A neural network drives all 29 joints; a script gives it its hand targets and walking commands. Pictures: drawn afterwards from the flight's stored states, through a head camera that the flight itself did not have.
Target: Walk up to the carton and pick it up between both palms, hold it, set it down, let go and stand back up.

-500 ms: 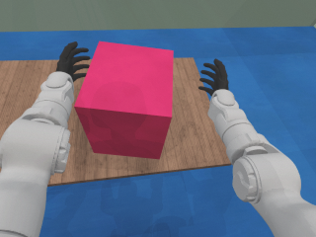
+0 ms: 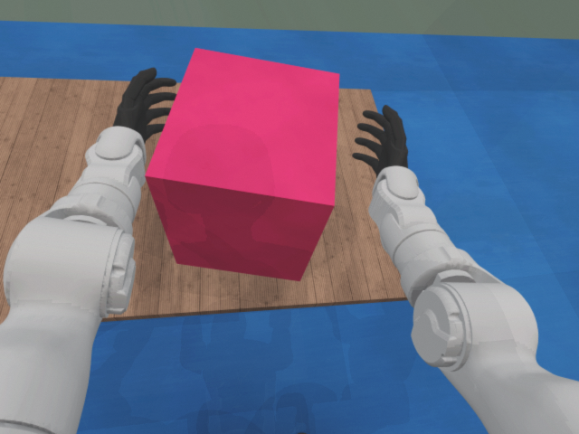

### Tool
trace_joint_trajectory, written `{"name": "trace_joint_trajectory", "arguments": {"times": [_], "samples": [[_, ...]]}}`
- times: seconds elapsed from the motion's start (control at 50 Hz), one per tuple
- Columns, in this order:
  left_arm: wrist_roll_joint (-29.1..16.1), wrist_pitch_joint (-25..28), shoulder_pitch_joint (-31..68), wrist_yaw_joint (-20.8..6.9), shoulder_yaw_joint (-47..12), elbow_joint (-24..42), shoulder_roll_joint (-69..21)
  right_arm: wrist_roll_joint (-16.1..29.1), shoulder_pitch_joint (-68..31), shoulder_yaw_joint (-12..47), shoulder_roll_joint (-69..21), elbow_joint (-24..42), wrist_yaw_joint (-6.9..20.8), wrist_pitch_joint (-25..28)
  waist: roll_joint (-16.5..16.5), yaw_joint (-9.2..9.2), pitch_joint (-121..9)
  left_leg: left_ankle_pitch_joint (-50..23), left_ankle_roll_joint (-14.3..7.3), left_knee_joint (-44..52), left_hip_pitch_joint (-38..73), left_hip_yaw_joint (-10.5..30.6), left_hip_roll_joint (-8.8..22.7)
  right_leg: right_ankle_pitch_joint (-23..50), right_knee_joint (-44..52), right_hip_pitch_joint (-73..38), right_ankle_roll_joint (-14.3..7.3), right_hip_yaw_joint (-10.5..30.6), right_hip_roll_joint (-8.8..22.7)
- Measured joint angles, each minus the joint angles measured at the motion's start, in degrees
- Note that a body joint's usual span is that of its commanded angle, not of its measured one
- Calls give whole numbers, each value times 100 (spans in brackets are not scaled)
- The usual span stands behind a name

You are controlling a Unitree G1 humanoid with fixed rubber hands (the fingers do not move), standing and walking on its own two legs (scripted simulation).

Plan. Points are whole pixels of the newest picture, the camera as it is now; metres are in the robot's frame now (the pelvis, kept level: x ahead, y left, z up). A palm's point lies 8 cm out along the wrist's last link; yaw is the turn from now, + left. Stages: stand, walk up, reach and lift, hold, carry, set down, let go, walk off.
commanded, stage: reach and lift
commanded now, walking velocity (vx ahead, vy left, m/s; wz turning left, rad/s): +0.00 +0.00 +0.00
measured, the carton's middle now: (252, 175) +0.50 +0.02 +0.01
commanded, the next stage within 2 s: none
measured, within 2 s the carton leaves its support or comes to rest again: neither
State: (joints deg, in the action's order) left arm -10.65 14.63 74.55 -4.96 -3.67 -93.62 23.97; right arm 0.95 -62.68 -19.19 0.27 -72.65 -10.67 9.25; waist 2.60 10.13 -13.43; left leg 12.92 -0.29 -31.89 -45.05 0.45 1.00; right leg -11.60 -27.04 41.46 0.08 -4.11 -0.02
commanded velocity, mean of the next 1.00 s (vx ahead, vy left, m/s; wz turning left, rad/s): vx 0.00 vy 0.00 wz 0.00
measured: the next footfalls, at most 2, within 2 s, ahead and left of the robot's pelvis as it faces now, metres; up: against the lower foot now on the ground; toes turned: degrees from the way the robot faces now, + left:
none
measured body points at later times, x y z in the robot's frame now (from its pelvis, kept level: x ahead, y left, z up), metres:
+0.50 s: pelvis +0.02 +0.01 +0.02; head +0.13 +0.05 +0.45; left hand +0.52 +0.17 +0.09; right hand +0.46 -0.13 +0.07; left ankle -0.01 +0.11 -0.72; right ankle -0.01 -0.12 -0.72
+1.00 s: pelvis +0.03 +0.00 +0.02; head +0.13 +0.03 +0.46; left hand +0.51 +0.17 +0.08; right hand +0.46 -0.13 +0.07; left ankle +0.00 +0.10 -0.72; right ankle -0.01 -0.12 -0.72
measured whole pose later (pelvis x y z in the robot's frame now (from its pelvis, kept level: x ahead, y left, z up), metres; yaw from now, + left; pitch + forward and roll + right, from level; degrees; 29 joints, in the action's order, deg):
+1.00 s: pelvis +0.03 +0.00 +0.02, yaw +2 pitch +14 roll -1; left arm 26.7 8.1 60.2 -7.7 37.4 -67.2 6.7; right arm -37.1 -50.0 -49.4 -14.7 -49.0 -6.3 12.7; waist 2.9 3.4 -1.8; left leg 10.7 -0.8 -20.2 -23.7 -1.7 0.4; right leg -10.3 -16.5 20.2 0.6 -5.6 1.1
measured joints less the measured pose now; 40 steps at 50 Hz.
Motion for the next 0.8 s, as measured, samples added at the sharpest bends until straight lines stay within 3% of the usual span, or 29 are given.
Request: {"name": "trace_joint_trajectory", "arguments": {"times": [0.14, 0.22, 0.34, 0.48, 0.6, 0.8], "samples": [[916, -71, -102, -69, 884, 305, -233, -1081, 150, -963, -468, 232, 50, 218, 23, -100, 218, -64, -10, 221, 336, 16, -24, 85, 288, -383, 23, -39, 20], [1523, -154, -258, 45, 1505, 578, -399, -1757, 284, -1634, -684, 426, -6, 390, 23, -197, 390, -103, -19, 380, 611, -17, -35, 159, 506, -681, 50, -25, 32], [2177, -244, -464, 122, 2234, 915, -648, -2577, 468, -2263, -799, 671, 127, 546, 15, -324, 600, -151, -59, 601, 988, -109, -54, 254, 780, -1067, 96, 22, 58], [3076, -288, -612, 93, 3198, 1258, -1059, -3525, 830, -3030, -1193, 1654, 412, 506, 5, -505, 931, -200, -108, 884, 1521, -169, -111, 282, 1014, -1578, 138, 31, 119], [3545, -459, -925, -74, 3744, 1837, -1388, -3796, 1052, -3276, -1405, 2119, 523, 463, -24, -643, 1069, -177, -102, 1020, 1885, -240, -113, 240, 1109, -1916, 146, 43, 134], [3723, -597, -1345, -179, 4058, 2463, -1688, -3848, 1196, -3171, -1450, 2234, 475, 417, -8, -717, 1175, -161, -67, 1079, 2126, -244, -50, 166, 1109, -2157, 79, -59, 90]]}}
